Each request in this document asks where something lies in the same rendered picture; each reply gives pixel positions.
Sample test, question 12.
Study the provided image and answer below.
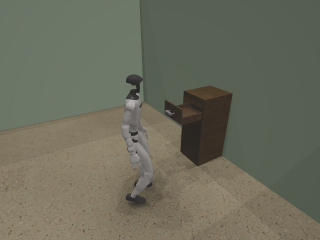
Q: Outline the right robot upper arm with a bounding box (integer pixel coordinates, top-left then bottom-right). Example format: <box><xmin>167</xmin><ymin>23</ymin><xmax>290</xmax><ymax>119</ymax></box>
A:
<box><xmin>120</xmin><ymin>100</ymin><xmax>136</xmax><ymax>130</ymax></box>

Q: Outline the left robot forearm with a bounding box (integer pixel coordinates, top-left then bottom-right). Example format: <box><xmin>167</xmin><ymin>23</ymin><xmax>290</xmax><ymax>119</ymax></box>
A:
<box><xmin>138</xmin><ymin>120</ymin><xmax>143</xmax><ymax>129</ymax></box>

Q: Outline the robot torso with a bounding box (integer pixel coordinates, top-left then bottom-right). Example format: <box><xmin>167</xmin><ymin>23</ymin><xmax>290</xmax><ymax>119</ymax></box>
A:
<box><xmin>124</xmin><ymin>97</ymin><xmax>142</xmax><ymax>143</ymax></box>

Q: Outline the right robot forearm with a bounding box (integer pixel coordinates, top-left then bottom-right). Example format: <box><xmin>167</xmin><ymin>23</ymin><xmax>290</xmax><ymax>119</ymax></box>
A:
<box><xmin>121</xmin><ymin>126</ymin><xmax>136</xmax><ymax>155</ymax></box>

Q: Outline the handle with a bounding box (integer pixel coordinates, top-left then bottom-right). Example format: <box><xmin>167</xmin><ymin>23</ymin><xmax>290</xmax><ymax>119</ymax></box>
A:
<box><xmin>165</xmin><ymin>110</ymin><xmax>175</xmax><ymax>116</ymax></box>

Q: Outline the cabinet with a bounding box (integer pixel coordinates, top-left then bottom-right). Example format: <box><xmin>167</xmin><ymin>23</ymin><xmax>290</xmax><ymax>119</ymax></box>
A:
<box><xmin>180</xmin><ymin>85</ymin><xmax>233</xmax><ymax>166</ymax></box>

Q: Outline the right robot foot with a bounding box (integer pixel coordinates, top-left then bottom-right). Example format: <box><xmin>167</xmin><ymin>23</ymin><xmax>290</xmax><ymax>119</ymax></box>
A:
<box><xmin>126</xmin><ymin>193</ymin><xmax>146</xmax><ymax>204</ymax></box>

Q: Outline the drawer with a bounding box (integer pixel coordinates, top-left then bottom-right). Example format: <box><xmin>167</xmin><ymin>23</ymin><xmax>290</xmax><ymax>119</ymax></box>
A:
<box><xmin>164</xmin><ymin>100</ymin><xmax>203</xmax><ymax>125</ymax></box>

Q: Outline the left robot hand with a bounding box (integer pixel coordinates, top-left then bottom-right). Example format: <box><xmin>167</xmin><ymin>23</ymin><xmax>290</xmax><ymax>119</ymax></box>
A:
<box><xmin>138</xmin><ymin>127</ymin><xmax>149</xmax><ymax>139</ymax></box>

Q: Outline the right robot hand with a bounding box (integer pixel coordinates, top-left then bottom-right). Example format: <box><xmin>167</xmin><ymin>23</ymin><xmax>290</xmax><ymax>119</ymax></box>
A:
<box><xmin>129</xmin><ymin>153</ymin><xmax>143</xmax><ymax>171</ymax></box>

